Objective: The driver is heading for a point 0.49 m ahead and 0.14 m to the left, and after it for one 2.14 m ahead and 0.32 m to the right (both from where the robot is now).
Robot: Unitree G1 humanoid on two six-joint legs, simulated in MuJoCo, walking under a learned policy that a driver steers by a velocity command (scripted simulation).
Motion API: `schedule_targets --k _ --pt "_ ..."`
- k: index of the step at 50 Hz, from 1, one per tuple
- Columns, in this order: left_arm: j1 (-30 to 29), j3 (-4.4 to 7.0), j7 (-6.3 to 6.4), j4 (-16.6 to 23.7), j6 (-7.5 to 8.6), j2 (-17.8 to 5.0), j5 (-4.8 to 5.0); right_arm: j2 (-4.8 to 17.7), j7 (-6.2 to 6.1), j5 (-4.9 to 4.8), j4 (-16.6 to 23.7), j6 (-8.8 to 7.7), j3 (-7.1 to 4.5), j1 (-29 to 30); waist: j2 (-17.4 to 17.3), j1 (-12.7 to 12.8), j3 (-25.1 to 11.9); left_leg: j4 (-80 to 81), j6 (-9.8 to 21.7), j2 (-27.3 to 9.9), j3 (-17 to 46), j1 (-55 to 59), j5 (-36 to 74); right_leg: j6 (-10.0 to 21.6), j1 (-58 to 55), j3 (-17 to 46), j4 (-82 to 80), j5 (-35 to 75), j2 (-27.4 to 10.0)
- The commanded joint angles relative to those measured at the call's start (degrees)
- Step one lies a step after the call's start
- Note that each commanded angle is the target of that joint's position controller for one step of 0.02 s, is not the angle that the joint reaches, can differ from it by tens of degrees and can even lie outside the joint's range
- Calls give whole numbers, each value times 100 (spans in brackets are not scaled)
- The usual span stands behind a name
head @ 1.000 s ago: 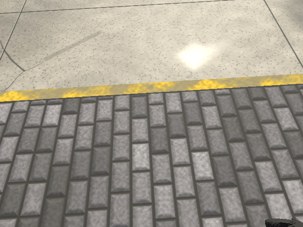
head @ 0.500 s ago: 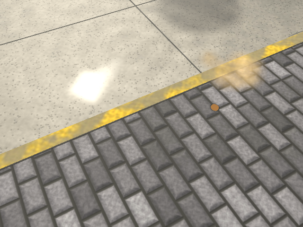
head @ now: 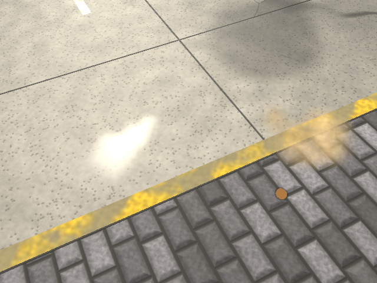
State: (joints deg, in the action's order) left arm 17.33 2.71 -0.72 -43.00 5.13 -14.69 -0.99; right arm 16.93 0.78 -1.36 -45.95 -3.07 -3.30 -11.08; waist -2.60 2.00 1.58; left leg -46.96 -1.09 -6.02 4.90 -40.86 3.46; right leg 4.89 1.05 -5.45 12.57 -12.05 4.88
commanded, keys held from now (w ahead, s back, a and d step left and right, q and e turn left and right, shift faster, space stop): w+q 0.44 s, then w+e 0.56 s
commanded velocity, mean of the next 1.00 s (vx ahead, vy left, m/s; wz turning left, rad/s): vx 0.50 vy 0.00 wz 0.11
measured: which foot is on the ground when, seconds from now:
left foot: up 0.00-0.20, down 0.22-0.74, up 0.76-1.00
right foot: down 0.00-0.24, up 0.26-0.70, down 0.72-1.00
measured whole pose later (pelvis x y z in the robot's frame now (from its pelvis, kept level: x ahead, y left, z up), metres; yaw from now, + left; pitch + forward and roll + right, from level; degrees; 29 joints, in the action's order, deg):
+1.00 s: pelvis +0.59 +0.06 +0.00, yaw +6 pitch +2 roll +1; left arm 20.2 2.5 -0.4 -42.2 3.4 -15.4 0.8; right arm 17.1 0.0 1.1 -38.5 -5.0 -2.2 -7.5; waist -1.7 3.0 1.8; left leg -47.3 -2.9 -3.7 5.5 -36.6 -8.9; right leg 5.4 10.2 6.5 19.0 -9.9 6.7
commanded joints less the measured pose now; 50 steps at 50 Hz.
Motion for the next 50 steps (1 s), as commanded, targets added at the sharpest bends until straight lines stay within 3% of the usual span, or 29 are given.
schedule_targets --k 1,5,8,10,11,12,13,14,15,16,17,18,21,22,25,27,30,33,34,35,36,37,38,39,40,41,42,45,50 --pt "-103 244 78 202 81 -899 31 241 84 3 464 -93 -18 524 481 145 286 695 63 68 -159 150 579 418 191 203 -665 1815 -1628" --pt "168 294 122 -50 -88 -971 96 160 247 23 788 -115 35 987 409 306 432 1187 267 168 -426 -295 -31 420 -785 -6 -259 2638 -1931" --pt "41 351 214 -48 -238 -1179 134 303 334 25 965 -89 -33 843 666 62 92 1262 549 559 -929 294 -933 276 -1098 -230 618 5001 -1984" --pt "-78 371 294 -6 -321 -1306 137 669 300 21 848 -40 -225 -77 824 -494 -544 1276 840 965 -1138 1662 -1280 104 -862 -390 2062 6265 -1876" --pt "-203 337 322 40 -310 -1271 159 987 215 13 671 -22 -393 -999 592 -1035 -1004 1717 1109 960 -809 3208 -863 -105 2 -490 3408 5508 -1642" --pt "251 146 262 262 -182 -692 -3 1595 94 23 593 17 -554 -1586 -645 -879 -1686 1656 1933 -483 1561 5485 -831 -456 2292 -439 5575 1598 -906" --pt "331 3 136 357 48 -460 1 1522 109 2 702 -49 -483 -1494 -909 -686 -2424 2543 2769 -1357 4302 6577 -1471 -588 3831 755 6864 -2231 62" --pt "-320 118 26 473 220 -917 238 1115 99 37 711 -67 -380 -1426 -363 -982 -1968 2823 2411 -1174 3656 6341 -1767 -452 4437 1325 6983 -1885 -366" --pt "-645 101 -8 620 310 -955 322 923 85 28 751 -81 -327 -1106 -25 -838 -1223 2917 2151 -967 2851 5507 -1617 -356 4520 1220 6509 -1348 -634" --pt "-729 107 23 607 334 -904 201 796 83 9 820 -77 -280 -714 400 -555 -702 3012 1961 -714 2296 4597 -1111 -383 4290 1121 5904 -1039 -855" --pt "-692 160 54 584 291 -965 75 630 65 38 909 -74 -220 -437 359 -356 -442 3150 1882 -516 1913 3956 -578 -460 3931 1086 5492 -817 -997" --pt "-573 176 50 587 219 -948 41 604 44 93 996 -63 -198 -304 174 -199 -367 3287 1885 -392 1763 3511 -285 -547 3608 1076 5335 -685 -1044" --pt "-499 121 93 599 59 -736 -6 789 -43 82 990 -78 -251 -262 56 -84 -253 3438 1882 -163 1217 2734 418 -865 3332 850 4541 -321 -1028" --pt "-710 89 108 667 39 -662 -11 871 -80 69 963 -71 -275 -312 26 -139 -185 3446 1809 -54 1051 2561 425 -944 3301 791 4106 7 -976" --pt "-1197 -26 45 655 71 -429 35 768 -131 56 787 -54 -217 -544 -201 -470 -224 3391 1436 207 445 2534 55 -959 2860 633 2665 1542 -862" --pt "-1526 -31 -14 710 110 -465 124 814 -111 65 647 -66 -200 -815 -254 -690 -189 3418 1374 13 540 2770 -386 -861 2779 612 2217 2115 -812" --pt "-1836 12 -88 842 144 -628 173 891 -79 74 487 -67 -204 -981 -231 -800 -29 3230 1327 -417 741 3593 -356 -552 3233 692 1871 1758 -829" --pt "-1685 55 -175 893 148 -731 189 970 -108 86 358 -19 -242 -954 -275 -617 47 2892 1173 -722 694 4287 523 -203 3379 695 1756 937 -765" --pt "-1372 102 -184 826 143 -819 186 1001 -124 90 373 0 -251 -827 -302 -424 -113 2560 1080 -659 536 4361 1432 -77 2965 577 1709 719 -618" --pt "-730 198 -174 642 135 -957 169 979 -141 106 404 34 -237 -692 -204 -65 -518 1807 956 -437 246 4300 2421 82 2082 384 1575 829 -384" --pt "74 303 -151 465 118 -1205 137 847 -179 164 494 54 -169 -673 50 281 -1138 616 765 -164 -57 3757 2311 327 767 796 1686 1163 -634" --pt "604 436 -144 466 100 -1773 96 485 -175 245 683 -36 -43 -1257 1197 128 -1892 -1483 323 597 -422 1816 165 1169 -1267 3084 1602 894 -1848" --pt "862 404 -176 331 59 -1523 233 386 -127 203 656 -147 20 -1300 1990 198 -2135 -2611 109 1173 -77 333 -3346 1671 -2111 5112 615 -338 -2389" --pt "638 290 -151 403 37 -1162 262 801 -48 49 765 -262 -51 -831 1332 321 -1481 -2950 205 776 326 -301 -3175 1380 -1772 4827 426 -1193 -2313" --pt "325 257 -120 503 -1 -1045 182 805 -8 -19 901 -336 -42 -294 799 315 -877 -2764 272 547 218 -362 -2738 1187 -1026 4122 360 -1006 -2091" --pt "85 229 -116 545 -29 -995 127 742 -7 81 976 -384 -36 -8 358 173 -384 -2290 280 378 123 -285 -2460 1097 -273 3610 247 -399 -1868" --pt "-65 191 -97 593 -27 -890 103 749 -28 200 985 -384 -75 -10 334 2 -301 -1825 247 217 130 21 -2200 1032 137 3270 170 225 -1679" --pt "-175 194 -30 636 -49 -910 139 580 -57 260 952 -295 -62 -232 666 -231 -330 -1162 -11 189 -26 434 -2001 1097 664 2760 17 1304 -1392" --pt "161 280 132 437 -124 -1132 218 316 -93 240 1148 -259 34 681 672 39 -164 676 -313 443 -131 741 -491 846 1186 2202 35 1496 -999"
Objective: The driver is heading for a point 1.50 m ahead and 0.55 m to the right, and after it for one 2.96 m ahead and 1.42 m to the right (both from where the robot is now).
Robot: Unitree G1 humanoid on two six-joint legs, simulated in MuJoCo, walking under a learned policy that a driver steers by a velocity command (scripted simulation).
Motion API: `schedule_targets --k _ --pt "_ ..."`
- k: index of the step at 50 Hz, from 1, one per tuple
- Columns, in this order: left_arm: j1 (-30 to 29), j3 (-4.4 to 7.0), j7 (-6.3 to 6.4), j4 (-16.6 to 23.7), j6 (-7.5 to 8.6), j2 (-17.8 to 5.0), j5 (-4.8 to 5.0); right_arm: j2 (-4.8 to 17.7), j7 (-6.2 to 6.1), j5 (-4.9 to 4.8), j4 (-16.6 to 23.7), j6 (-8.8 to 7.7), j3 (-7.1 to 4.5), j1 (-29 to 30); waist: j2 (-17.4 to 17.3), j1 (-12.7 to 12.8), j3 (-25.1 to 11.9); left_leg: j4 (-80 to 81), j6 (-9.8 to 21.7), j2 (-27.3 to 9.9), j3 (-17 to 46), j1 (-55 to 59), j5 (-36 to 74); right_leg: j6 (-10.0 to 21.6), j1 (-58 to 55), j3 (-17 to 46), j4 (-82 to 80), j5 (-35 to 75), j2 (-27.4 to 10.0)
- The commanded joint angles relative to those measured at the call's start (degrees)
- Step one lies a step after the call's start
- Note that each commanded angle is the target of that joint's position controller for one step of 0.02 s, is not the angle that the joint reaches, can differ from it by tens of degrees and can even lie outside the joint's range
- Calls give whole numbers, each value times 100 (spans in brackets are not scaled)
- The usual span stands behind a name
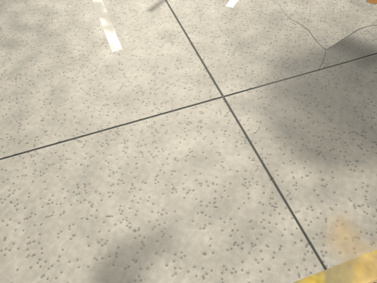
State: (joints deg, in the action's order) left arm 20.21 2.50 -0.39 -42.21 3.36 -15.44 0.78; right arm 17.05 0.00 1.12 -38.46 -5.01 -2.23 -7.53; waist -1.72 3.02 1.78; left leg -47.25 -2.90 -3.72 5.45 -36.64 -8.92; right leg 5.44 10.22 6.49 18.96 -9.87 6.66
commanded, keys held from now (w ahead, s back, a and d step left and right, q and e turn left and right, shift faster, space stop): w+e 0.92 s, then w+q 0.08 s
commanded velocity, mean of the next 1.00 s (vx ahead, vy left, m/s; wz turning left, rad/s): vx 0.50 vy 0.00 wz -0.55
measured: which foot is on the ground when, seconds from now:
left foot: up 0.00-0.20, down 0.22-0.72, up 0.74-1.00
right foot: down 0.00-0.22, up 0.24-0.70, down 0.72-1.00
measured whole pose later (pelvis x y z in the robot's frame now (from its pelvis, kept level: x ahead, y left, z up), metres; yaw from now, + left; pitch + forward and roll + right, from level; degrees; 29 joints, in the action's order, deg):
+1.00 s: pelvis +0.50 -0.13 +0.00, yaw -35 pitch +1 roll +0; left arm 18.4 3.2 -0.4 -38.8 2.6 -16.1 0.2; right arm 18.3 0.5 0.7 -41.1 -5.3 -2.6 -6.3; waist -2.0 2.4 2.7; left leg -51.0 -3.4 -6.3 3.8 -37.9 -8.0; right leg 5.3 10.3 4.4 19.4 -10.0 6.3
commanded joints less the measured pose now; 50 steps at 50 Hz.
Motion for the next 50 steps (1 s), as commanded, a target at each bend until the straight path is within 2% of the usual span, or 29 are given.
schedule_targets --k 1,4,7,9,10,11,12,13,14,15,16,17,19,21,27,32,34,35,36,37,38,39,40,41,42,43,45,47,50 --pt "-36 306 121 312 27 -1060 54 272 3 -28 432 -85 -61 520 619 12 -182 1035 -140 297 -195 482 1034 721 315 1001 -559 1179 -1127" --pt "249 318 156 178 -46 -1057 92 319 67 -106 537 -152 -77 978 642 163 -165 1611 -91 473 -136 766 1329 627 154 1296 -351 924 -1196" --pt "285 327 188 135 -122 -1015 96 482 114 -142 561 -224 -154 1049 743 91 -157 2040 63 515 30 927 907 537 -366 1793 55 788 -1358" --pt "123 342 190 169 -164 -996 75 628 96 -156 450 -272 -242 599 896 -191 -262 2276 279 505 -49 1571 610 420 -420 1942 459 1148 -1352" --pt "19 295 169 229 -161 -854 54 775 56 -113 332 -295 -325 57 840 -480 -619 2434 482 350 -42 2504 696 260 -228 1763 1043 1452 -1100" --pt "-48 185 138 350 -134 -563 -25 1054 0 -24 259 -300 -414 -799 406 -870 -1404 2223 868 -510 707 4002 446 67 441 1351 2456 891 -795" --pt "709 71 145 467 -82 -198 82 1432 -8 28 93 -206 -511 -1348 -1209 -623 -2086 2470 1770 -1786 3053 5860 -457 -330 2446 508 4235 -1871 66" --pt "841 118 151 405 -56 -673 138 1065 28 -143 69 -164 -453 -1369 -1358 -640 -1899 2773 1865 -2100 4038 5751 -1637 -415 3265 468 5137 -2397 -400" --pt "317 218 142 402 -80 -1016 133 669 8 -152 130 -135 -352 -1107 -698 -775 -1108 2910 1621 -1824 3214 5060 -1739 -484 3477 456 5423 -1865 -642" --pt "-75 240 142 469 -105 -1025 75 558 3 -101 145 -98 -305 -846 -272 -729 -602 3020 1427 -1548 2384 4347 -1132 -532 3357 239 5371 -1438 -822" --pt "-318 256 127 554 -97 -955 18 482 6 -68 92 -81 -275 -675 -182 -634 -265 3181 1362 -1333 1877 3802 -530 -552 3278 185 5150 -1149 -963" --pt "-363 271 95 586 -116 -869 28 381 4 -33 53 -89 -234 -589 -281 -515 -138 3331 1287 -1145 1414 3446 -89 -544 3077 155 4986 -979 -1107" --pt "-313 229 48 633 -178 -613 87 370 19 -65 -42 -129 -242 -540 -479 -404 -95 3594 1323 -1017 853 3094 285 -564 2885 -8 4761 -841 -1229" --pt "-517 193 31 759 -217 -490 56 521 25 -96 -155 -162 -296 -544 -385 -386 -9 3798 1431 -1069 469 2985 625 -633 3021 -69 4418 -605 -1313" --pt "-1331 111 -132 968 -125 -362 47 831 -7 -114 -411 -94 -364 -643 -147 -625 79 3851 1262 -925 -733 3211 1435 -588 2831 -389 2667 1046 -1271" --pt "-1995 122 -286 1300 -127 -418 67 1079 -18 -245 -653 49 -430 -996 -163 -744 256 3553 1054 -1176 -1146 3927 1997 -298 2696 -754 1809 708 -1088" --pt "-1783 220 -303 1337 -161 -601 26 1251 -53 -288 -662 124 -482 -982 -332 -507 11 2847 928 -1194 -1378 4147 3775 -67 2112 -1066 1696 90 -754" --pt "-1311 323 -292 1249 -187 -778 10 1327 -79 -303 -653 169 -505 -958 -374 -203 -292 2079 851 -1137 -1515 4118 4609 86 1441 -1215 1601 -92 -518" --pt "-368 495 -236 999 -213 -1052 27 1256 -109 -310 -622 197 -470 -908 -237 311 -770 894 682 -953 -1692 3616 4653 306 86 -1235 1257 253 -292" --pt "567 674 -112 796 -279 -1518 60 960 -123 -141 -513 166 -342 -1044 460 643 -1329 -905 437 -702 -1704 2128 2644 666 -1727 -1 1194 341 -1020" --pt "272 698 -108 899 -209 -2067 94 227 -26 31 -158 11 -88 -1524 1822 -104 -1946 -2737 154 500 -1028 -266 -2462 1733 -3308 3380 510 -869 -2405" --pt "446 550 -135 1013 -127 -1497 70 780 52 -161 -148 -168 -184 -870 1066 407 -2277 -3194 244 365 20 -817 -2421 1679 -3380 3932 -80 -1372 -2528" --pt "258 461 -146 936 -51 -1258 18 941 88 -337 27 -260 -227 -405 866 394 -1420 -3034 345 152 -38 -1159 -1847 1431 -2755 3110 -169 -901 -2360" --pt "-66 425 -139 942 -16 -1157 30 849 54 -265 12 -307 -192 -349 379 136 -962 -2550 363 -74 -55 -911 -1369 1267 -1921 2475 -176 -281 -2104" --pt "-421 382 -126 996 -13 -1029 0 855 17 -126 -35 -304 -217 -365 269 -97 -677 -2085 302 -215 -63 -548 -1112 1159 -1204 2017 -235 373 -1910" --pt "-632 334 -104 1074 -6 -922 -72 878 20 -82 -63 -245 -242 -474 391 -297 -591 -1893 258 -311 -18 -163 -942 1138 -716 1767 -362 821 -1773" --pt "-738 327 -62 1042 22 -911 -64 762 22 -38 -99 -126 -231 -570 435 -435 -500 -1519 86 -291 -113 118 -816 1206 -174 1509 -535 1330 -1670" --pt "-655 324 11 917 40 -947 -50 592 17 -16 -91 -47 -177 -437 422 -431 -369 -963 -82 -244 -237 116 -352 1176 146 1067 -639 1610 -1551" --pt "-454 290 67 691 55 -919 -51 356 79 -57 -58 -47 -61 82 547 -149 -203 334 -116 -209 -360 334 1031 859 270 420 -702 1497 -1296"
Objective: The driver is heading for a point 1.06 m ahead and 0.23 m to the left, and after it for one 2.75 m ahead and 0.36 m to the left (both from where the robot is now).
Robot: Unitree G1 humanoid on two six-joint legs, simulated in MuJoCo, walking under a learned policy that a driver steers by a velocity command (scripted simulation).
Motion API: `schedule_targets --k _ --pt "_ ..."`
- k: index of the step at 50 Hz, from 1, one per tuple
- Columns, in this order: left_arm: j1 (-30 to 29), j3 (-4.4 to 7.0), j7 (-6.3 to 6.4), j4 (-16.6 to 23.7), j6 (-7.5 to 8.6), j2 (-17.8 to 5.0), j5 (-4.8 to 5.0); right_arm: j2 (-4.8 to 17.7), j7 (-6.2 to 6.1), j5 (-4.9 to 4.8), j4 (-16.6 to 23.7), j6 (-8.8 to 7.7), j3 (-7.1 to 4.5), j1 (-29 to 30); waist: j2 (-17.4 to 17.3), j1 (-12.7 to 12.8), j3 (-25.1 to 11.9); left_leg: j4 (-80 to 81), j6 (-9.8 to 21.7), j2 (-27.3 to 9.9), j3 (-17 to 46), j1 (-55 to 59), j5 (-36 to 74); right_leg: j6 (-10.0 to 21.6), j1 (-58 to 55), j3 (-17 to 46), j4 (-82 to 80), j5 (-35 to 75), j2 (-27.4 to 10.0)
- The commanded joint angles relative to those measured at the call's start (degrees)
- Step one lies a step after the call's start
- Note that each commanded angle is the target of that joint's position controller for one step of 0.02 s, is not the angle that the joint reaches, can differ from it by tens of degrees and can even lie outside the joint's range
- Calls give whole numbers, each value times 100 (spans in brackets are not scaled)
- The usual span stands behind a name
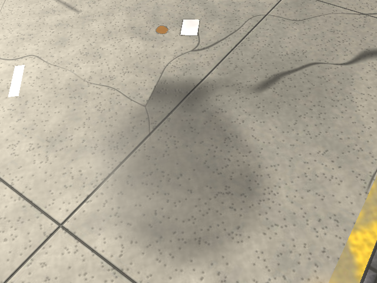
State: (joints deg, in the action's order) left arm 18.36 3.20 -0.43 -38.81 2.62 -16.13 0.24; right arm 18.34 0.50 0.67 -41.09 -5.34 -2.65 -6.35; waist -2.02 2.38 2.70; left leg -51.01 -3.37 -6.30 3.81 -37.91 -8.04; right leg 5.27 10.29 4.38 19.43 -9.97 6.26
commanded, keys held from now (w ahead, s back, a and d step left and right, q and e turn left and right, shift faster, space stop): w+q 0.72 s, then w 0.26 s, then w+e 0.02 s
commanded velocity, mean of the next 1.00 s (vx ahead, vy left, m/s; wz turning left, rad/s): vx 0.50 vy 0.00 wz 0.32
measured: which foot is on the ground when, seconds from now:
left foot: up 0.00-0.24, down 0.26-0.76, up 0.78-1.00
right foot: down 0.00-0.28, up 0.30-0.72, down 0.74-1.00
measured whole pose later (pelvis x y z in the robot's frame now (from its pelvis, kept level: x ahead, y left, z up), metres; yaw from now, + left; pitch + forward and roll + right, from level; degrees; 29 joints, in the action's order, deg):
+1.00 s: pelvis +0.57 +0.11 +0.00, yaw +24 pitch +1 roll -1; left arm 19.2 3.0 -1.1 -45.8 5.4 -15.2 0.2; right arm 17.7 0.2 -0.4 -39.7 -2.7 -2.8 -11.7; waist -2.7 3.1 1.1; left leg -54.2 -0.2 -3.6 3.2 -33.2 -16.1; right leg 2.4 8.6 0.0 17.8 -10.6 3.2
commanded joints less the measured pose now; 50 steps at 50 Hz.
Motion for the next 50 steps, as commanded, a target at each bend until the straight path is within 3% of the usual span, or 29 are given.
schedule_targets --k 1,4,8,10,11,12,13,14,15,16,17,18,19,21,23,28,32,35,36,37,38,39,40,41,42,43,44,46,50 --pt "-172 214 70 275 138 -869 5 183 55 -44 235 -26 8 165 599 24 -248 1064 -33 100 -237 605 1343 792 292 525 -770 1273 -1238" --pt "134 222 37 27 179 -982 15 253 123 -154 354 -50 15 606 601 256 -37 1602 150 170 -242 573 1750 748 -69 578 -875 755 -1519" --pt "334 259 43 -266 129 -1044 18 344 252 -178 554 -62 -3 864 552 289 172 1937 525 231 -186 -92 921 637 -1212 548 -577 1314 -1976" --pt "232 283 79 -314 76 -1096 21 398 301 -175 550 -54 -30 628 605 122 32 2007 710 397 -289 204 391 484 -1496 342 -229 2350 -2014" --pt "127 293 99 -294 49 -1142 6 494 296 -160 483 -41 -85 297 663 -67 -228 2016 818 600 -475 756 221 384 -1516 177 175 3404 -1926" --pt "17 274 126 -260 4 -1118 -9 657 268 -133 298 -28 -198 -387 573 -440 -685 2137 966 857 -691 1736 362 238 -1381 -107 1053 4343 -1688" --pt "28 210 182 -162 -8 -1001 -68 946 226 -127 145 -6 -322 -1199 329 -788 -1265 2041 1210 541 -129 3155 725 14 -603 -359 2337 3924 -1451" --pt "670 58 139 27 105 -564 -119 1547 202 -99 145 14 -473 -1724 -907 -608 -2065 2255 2224 -830 2532 5329 73 -495 1644 -606 4614 1292 -563" --pt "512 8 82 -21 239 -538 -120 1145 220 -214 67 37 -379 -1918 -1184 -733 -2333 3231 2469 -1196 4243 5970 -865 -582 2787 71 5412 -2053 -116" --pt "14 85 -5 125 357 -905 80 876 189 -211 137 57 -288 -1655 -734 -817 -1630 3387 2186 -1119 3722 5521 -1450 -483 3332 378 5690 -1820 -490" --pt "-433 68 -24 242 428 -902 127 795 163 -160 237 83 -269 -1328 -208 -762 -1041 3464 2012 -906 3077 4730 -1258 -418 3343 258 5415 -1396 -725" --pt "-664 74 -8 309 466 -870 20 722 150 -124 286 105 -241 -1080 119 -608 -569 3571 1952 -717 2607 3974 -689 -426 3260 160 4929 -1125 -892" --pt "-639 112 22 310 450 -875 -84 609 127 -80 344 98 -196 -932 77 -421 -454 3667 1885 -522 2275 3513 -93 -455 2915 167 4517 -881 -1047" --pt "-444 110 39 286 379 -762 -139 598 87 -82 417 115 -195 -813 -180 -228 -442 3806 1931 -315 1956 3079 627 -608 2579 98 4106 -737 -1078" --pt "-504 81 72 292 307 -649 -150 682 22 -111 379 109 -225 -888 -177 -207 -387 3861 1971 -210 1634 2760 1142 -794 2555 -27 3656 -490 -1037" --pt "-1564 -23 52 502 345 -379 -104 820 -130 -197 179 204 -286 -1273 -241 -562 -261 3744 1585 207 1207 2344 981 -983 2051 -96 1717 1250 -710" --pt "-2086 17 -43 620 436 -497 -6 788 -178 -245 32 303 -296 -1625 -292 -705 -242 3390 1474 52 1723 2766 580 -894 1767 47 952 1384 -514" --pt "-1867 118 -64 563 503 -700 25 783 -203 -223 41 365 -325 -1536 -502 -494 -265 2908 1352 -119 2181 3192 769 -665 1403 137 660 758 -522" --pt "-1455 180 -39 452 527 -792 18 716 -194 -215 78 378 -310 -1428 -528 -254 -424 2584 1249 -2 2148 3134 1033 -512 805 33 424 784 -528" --pt "-819 258 -6 330 552 -962 -54 492 -166 -167 129 362 -228 -1380 -409 55 -965 1763 1090 244 1849 2943 1241 -250 -266 175 455 836 -865" --pt "55 323 34 243 538 -1250 -123 166 -156 -45 218 338 -104 -1520 266 323 -1816 227 891 645 1312 2220 97 125 -1765 1204 600 554 -1832" --pt "419 426 -24 -52 450 -1569 -120 -76 -145 -234 295 285 -19 -2386 2252 -83 -2210 -1383 557 1325 702 228 -2534 1050 -3166 3797 99 -697 -2883" --pt "284 307 -63 22 438 -989 32 482 -158 -278 94 268 -103 -2289 1477 65 -1667 -1983 498 864 854 -375 -2413 927 -2813 4033 -177 -1840 -2841" --pt "57 227 -52 32 416 -698 30 717 -146 -243 167 269 -174 -1601 906 214 -920 -2091 466 713 738 -510 -1871 709 -2125 3134 -255 -1634 -2557" --pt "-186 188 -59 46 389 -663 -34 655 -151 -183 255 260 -169 -1205 497 145 -536 -1982 432 557 541 -400 -1515 623 -1496 2512 -360 -907 -2319" --pt "-314 160 -62 -11 374 -589 -55 583 -130 -121 341 225 -176 -945 443 75 -247 -1703 412 428 492 -376 -1285 651 -1059 2099 -475 -251 -2142" --pt "-363 122 -53 -45 381 -527 -100 485 -91 -134 371 208 -170 -934 600 -61 -221 -1493 416 292 430 -143 -1147 621 -773 1749 -586 173 -1983" --pt "-353 108 -63 -146 398 -482 -44 271 -45 -154 368 210 -119 -991 793 -170 -279 -1037 374 200 220 55 -1122 696 -557 1357 -763 649 -1850" --pt "-241 193 -37 -332 362 -844 51 24 10 -61 589 154 21 -297 651 -35 -138 353 265 74 -76 160 -321 805 -272 824 -1066 1160 -1796"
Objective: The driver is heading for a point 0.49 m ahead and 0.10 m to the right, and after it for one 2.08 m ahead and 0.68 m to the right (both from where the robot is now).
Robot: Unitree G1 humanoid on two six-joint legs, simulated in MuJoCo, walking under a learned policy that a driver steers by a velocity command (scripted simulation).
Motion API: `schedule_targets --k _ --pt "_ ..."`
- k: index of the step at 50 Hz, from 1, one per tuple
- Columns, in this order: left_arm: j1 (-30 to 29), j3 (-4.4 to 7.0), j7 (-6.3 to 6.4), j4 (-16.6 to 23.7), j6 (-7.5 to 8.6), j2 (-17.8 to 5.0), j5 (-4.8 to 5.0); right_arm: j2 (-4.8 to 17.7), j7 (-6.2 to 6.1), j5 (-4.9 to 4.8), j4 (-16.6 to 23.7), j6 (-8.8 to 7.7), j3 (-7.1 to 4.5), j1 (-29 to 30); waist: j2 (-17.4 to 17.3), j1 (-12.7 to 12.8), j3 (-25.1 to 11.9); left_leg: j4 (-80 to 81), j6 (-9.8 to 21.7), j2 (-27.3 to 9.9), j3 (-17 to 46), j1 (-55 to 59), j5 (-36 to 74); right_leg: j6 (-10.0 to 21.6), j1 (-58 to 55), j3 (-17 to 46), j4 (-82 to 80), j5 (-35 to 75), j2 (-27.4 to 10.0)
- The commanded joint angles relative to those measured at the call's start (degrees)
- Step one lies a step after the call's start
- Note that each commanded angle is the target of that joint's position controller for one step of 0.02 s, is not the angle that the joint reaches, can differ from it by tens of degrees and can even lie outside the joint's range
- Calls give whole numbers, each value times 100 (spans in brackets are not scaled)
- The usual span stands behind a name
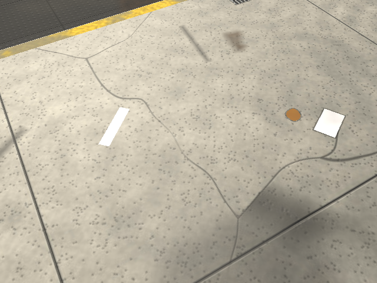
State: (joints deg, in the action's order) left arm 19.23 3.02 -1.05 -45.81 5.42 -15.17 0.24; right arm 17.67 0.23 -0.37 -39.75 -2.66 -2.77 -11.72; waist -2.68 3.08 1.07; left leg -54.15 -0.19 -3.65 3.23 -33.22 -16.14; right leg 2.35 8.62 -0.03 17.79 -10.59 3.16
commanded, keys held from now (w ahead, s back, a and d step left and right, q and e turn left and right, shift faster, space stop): w+e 0.56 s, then e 0.44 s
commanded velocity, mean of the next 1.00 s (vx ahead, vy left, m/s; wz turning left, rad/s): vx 0.38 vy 0.00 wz -0.43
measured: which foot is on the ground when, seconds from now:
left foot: up 0.00-0.20, down 0.22-0.72, up 0.74-1.00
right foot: down 0.00-0.22, up 0.24-0.70, down 0.72-1.00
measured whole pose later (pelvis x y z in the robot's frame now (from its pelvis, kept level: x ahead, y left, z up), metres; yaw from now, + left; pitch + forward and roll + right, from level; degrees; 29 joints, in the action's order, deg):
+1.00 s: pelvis +0.43 -0.05 -0.01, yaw -30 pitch +3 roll +1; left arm 11.0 4.2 0.5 -37.5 -0.7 -17.6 0.1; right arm 18.3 -2.1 0.8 -41.3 -0.8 -3.1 -5.3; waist -1.1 1.6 4.1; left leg -55.2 -5.1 -2.2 5.8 -35.4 -19.2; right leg 4.5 22.0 5.3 26.0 -6.2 6.1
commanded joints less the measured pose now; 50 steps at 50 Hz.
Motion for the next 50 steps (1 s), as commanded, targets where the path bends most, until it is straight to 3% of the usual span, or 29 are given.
schedule_targets --k 1,3,6,8,9,10,11,12,13,14,16,18,20,23,28,31,33,34,35,36,37,38,39,40,41,42,44,47,50 --pt "-269 217 32 321 52 -988 75 58 53 45 506 -148 56 451 696 -50 51 1081 -64 -139 -78 -140 812 1049 -18 1135 -909 1284 -1399" --pt "-71 230 45 212 -4 -1074 117 91 87 15 571 -204 59 788 678 52 78 1725 -119 48 -162 282 1380 963 118 985 -850 1360 -1298" --pt "228 246 68 59 -82 -1147 169 248 136 -38 694 -268 6 1119 728 73 93 2233 -87 187 -85 636 1576 841 -43 1188 -626 1198 -1452" --pt "241 266 102 12 -138 -1203 174 403 143 -48 683 -307 -64 1000 779 -118 41 2536 24 222 -48 1066 1408 697 -156 1369 -362 1091 -1552" --pt "201 258 117 4 -161 -1189 166 493 124 -41 593 -316 -122 705 761 -330 -79 2731 120 252 -100 1597 1364 584 -81 1316 -52 1277 -1469" --pt "223 209 120 9 -162 -1061 127 688 72 -7 430 -314 -233 132 691 -612 -422 2819 254 240 -138 2519 1242 428 130 1143 624 1631 -1190" --pt "138 80 108 150 -141 -723 22 1043 2 100 333 -309 -348 -753 269 -1033 -1154 2695 587 -630 643 3912 1162 197 913 884 2123 809 -822" --pt "834 -92 129 278 -67 -147 45 1512 -13 155 232 -210 -455 -1204 -1276 -852 -1992 3062 1344 -2033 2778 5550 366 -165 2702 248 4072 -1802 -117" --pt "793 15 136 212 -37 -612 186 1090 17 103 161 -182 -368 -1298 -1170 -950 -1909 3564 1509 -2043 3673 5288 -760 -197 3353 710 5010 -2289 -287" --pt "362 133 136 283 -53 -960 257 778 22 48 159 -194 -272 -981 -738 -925 -1096 3690 1299 -1844 2909 4660 -909 -168 3665 750 5292 -1825 -527" --pt "-23 161 155 332 -128 -869 159 394 56 73 144 -226 -155 -324 -451 -631 -378 3994 1101 -1381 1720 3500 44 -207 3402 601 5018 -1069 -847" --pt "25 161 134 326 -259 -645 151 263 66 122 74 -297 -146 -36 -515 -377 -128 4341 1033 -1167 982 2805 735 -239 2922 593 4774 -688 -1018" --pt "-104 142 118 414 -350 -477 133 338 52 104 -32 -375 -198 10 -334 -296 -11 4550 1113 -1195 526 2613 1309 -290 2944 589 4602 -395 -1061" --pt "-464 119 73 590 -385 -403 97 507 5 111 -206 -397 -273 -71 -124 -321 101 4682 1139 -1194 -58 2704 1775 -334 3140 611 3851 318 -1077" --pt "-1377 39 -120 909 -340 -315 94 786 -65 44 -420 -309 -352 -316 39 -622 341 4733 971 -1148 -889 2913 1921 -198 2864 170 2427 1257 -960" --pt "-1716 76 -217 1158 -346 -409 41 926 -108 -36 -523 -165 -394 -377 -5 -624 417 4192 781 -1183 -1223 3292 3276 -55 2681 -121 1905 1001 -776" --pt "-1460 183 -265 1207 -361 -609 5 1088 -165 -119 -505 -70 -442 -328 -222 -408 74 3405 616 -1164 -1350 3522 4778 122 2120 -394 1806 522 -443" --pt "-978 278 -267 1107 -370 -770 4 1135 -192 -165 -474 -23 -461 -257 -251 -139 -212 2679 517 -1084 -1411 3493 5293 250 1526 -510 1665 417 -219" --pt "-196 440 -211 899 -378 -1042 1 1044 -207 -187 -430 2 -426 -194 -78 280 -627 1579 314 -844 -1527 3145 5045 437 436 -520 1228 942 12" --pt "337 590 -61 810 -435 -1503 2 809 -188 -16 -362 -35 -332 -442 682 446 -1061 -107 -73 -476 -1567 1890 2878 752 -1057 423 1116 2840 -606" --pt "-86 594 22 1034 -442 -2083 -81 113 -82 287 -162 -114 -90 -1237 2001 -386 -1822 -2281 -471 510 -1030 -283 -2486 1993 -2850 3008 1454 4787 -2236" --pt "32 528 -32 1268 -422 -1750 -67 652 -21 115 -245 -187 -152 -949 1079 164 -2884 -2834 -404 524 161 -355 -2486 2306 -2807 3793 856 3785 -2506" --pt "-265 443 -68 1269 -382 -1461 -40 823 -26 -96 -66 -180 -214 -280 704 191 -2099 -2672 -280 294 201 -668 -1884 1998 -2187 3029 622 3230 -2185" --pt "-568 395 -51 1223 -375 -1244 61 736 -102 -56 -31 -150 -192 -92 386 -9 -1364 -2189 -258 90 120 -756 -1393 1664 -1360 2510 483 2673 -1850" --pt "-840 341 -12 1254 -402 -1076 89 750 -182 42 -87 -82 -211 -66 353 -181 -951 -1806 -288 -57 121 -555 -1101 1475 -593 2201 339 2415 -1648" --pt "-1012 326 20 1314 -424 -1045 11 797 -209 69 -86 3 -237 -157 527 -372 -807 -1568 -294 -103 163 -131 -901 1413 60 2038 183 2357 -1511" --pt "-1156 347 52 1359 -434 -1099 -97 677 -230 111 -120 102 -227 -336 650 -537 -831 -1209 -365 27 74 336 -716 1414 681 1823 94 2674 -1352" --pt "-1068 385 156 1295 -473 -1199 -42 515 -272 143 -70 154 -174 -173 672 -498 -971 -473 -500 168 108 356 -405 1364 766 1748 179 2695 -1225" --pt "-1090 386 260 1304 -597 -1202 18 483 -251 105 34 210 -154 177 794 -388 -953 192 -548 261 220 408 57 1163 818 1945 153 1263 -1057"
